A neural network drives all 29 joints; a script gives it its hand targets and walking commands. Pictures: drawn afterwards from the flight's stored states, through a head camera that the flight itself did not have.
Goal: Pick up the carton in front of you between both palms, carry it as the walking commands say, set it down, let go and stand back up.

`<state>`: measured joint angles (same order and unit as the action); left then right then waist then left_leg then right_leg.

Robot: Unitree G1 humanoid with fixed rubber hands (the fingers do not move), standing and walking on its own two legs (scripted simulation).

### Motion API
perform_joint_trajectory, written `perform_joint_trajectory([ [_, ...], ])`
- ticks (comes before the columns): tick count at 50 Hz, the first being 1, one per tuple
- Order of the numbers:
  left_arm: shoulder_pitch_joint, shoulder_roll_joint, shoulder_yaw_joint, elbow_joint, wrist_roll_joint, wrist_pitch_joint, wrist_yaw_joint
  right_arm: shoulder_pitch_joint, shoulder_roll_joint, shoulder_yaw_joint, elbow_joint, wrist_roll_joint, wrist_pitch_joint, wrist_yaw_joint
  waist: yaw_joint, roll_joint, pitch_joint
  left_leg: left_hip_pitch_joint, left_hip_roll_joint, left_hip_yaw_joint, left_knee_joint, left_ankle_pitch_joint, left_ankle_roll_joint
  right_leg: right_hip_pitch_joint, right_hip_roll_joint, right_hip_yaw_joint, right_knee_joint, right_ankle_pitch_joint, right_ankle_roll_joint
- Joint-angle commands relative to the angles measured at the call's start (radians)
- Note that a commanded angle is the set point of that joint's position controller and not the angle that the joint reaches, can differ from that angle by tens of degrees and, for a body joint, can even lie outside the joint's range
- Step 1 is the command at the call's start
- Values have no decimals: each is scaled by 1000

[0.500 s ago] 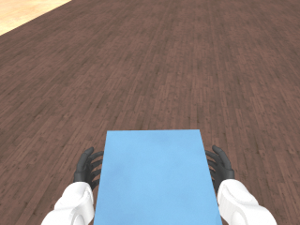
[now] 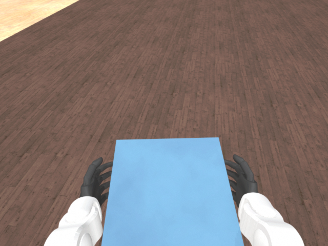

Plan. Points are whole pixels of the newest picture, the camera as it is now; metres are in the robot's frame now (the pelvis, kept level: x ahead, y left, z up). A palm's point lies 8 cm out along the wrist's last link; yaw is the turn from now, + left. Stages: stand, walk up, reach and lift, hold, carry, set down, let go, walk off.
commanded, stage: carry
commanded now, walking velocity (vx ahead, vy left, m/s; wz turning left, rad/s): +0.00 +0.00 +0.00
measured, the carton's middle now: (168, 206) +0.23 +0.00 +0.03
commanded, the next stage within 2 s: none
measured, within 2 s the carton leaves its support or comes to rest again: neither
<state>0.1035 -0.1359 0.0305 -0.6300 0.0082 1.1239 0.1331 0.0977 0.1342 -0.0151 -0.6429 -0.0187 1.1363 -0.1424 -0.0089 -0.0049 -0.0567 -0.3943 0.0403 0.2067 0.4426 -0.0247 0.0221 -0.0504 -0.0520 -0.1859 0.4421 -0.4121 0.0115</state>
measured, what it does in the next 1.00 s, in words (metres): steps on the spot: right foot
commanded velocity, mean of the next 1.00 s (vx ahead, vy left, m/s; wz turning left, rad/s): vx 0.00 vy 0.00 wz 0.00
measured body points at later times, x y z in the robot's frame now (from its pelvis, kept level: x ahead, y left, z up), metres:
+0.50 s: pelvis +0.08 +0.00 +0.00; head +0.07 +0.00 +0.45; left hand +0.34 +0.14 +0.05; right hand +0.33 -0.16 +0.06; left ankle +0.09 +0.09 -0.73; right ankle -0.05 -0.11 -0.73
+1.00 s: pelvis +0.04 -0.01 +0.00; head +0.05 -0.01 +0.45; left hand +0.35 +0.13 +0.02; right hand +0.34 -0.17 +0.02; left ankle +0.09 +0.09 -0.73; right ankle -0.05 -0.11 -0.73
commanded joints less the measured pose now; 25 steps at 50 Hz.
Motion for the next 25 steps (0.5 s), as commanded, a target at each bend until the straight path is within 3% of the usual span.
perform_joint_trajectory([
  [1,-257,-536,-536,-76,-153,34,-5,-242,551,523,-30,177,19,16,1,154,-270,533,282,-268,10,856,117,-240,-55,53,206,150,36],
  [2,-265,-553,-549,-84,-167,42,-6,-222,576,515,-15,182,19,19,2,205,-289,511,325,-327,-40,826,166,-239,-31,72,224,-60,32],
  [3,-296,-590,-561,-82,-176,44,-9,-244,608,506,-13,189,18,24,6,188,-280,491,319,-319,-64,748,167,-243,-37,106,190,-150,23],
  [4,-315,-620,-566,-76,-179,41,-14,-260,637,507,-7,196,14,29,8,166,-283,475,296,-298,-74,660,147,-231,-39,117,105,-155,16],
  [6,-343,-691,-579,-60,-186,27,-25,-297,689,512,-4,196,3,41,15,146,-282,418,218,-208,-64,452,79,-149,-38,99,-74,54,13],
  [8,-351,-720,-594,-55,-188,13,-37,-316,712,526,-11,190,-9,53,12,102,-295,375,169,-144,-33,334,42,-106,-78,104,-79,216,18],
  [10,-374,-708,-599,-44,-182,5,-48,-344,710,546,2,188,-15,64,5,18,-286,348,145,-125,21,407,38,-89,-108,101,-2,430,19],
  [14,-335,-632,-574,53,-150,-6,-70,-333,629,550,65,157,-22,81,6,-11,-285,312,137,-115,103,494,51,-89,-109,98,36,556,15],
  [20,-401,-592,-543,138,-123,-66,-116,-393,606,532,159,124,-80,128,11,-23,-256,258,122,-99,124,378,33,-71,-117,101,35,641,11],
  [25,-445,-597,-525,205,-105,-115,-149,-434,606,506,230,100,-134,159,13,-23,-251,262,123,-95,118,321,25,-67,-119,101,28,619,5],
])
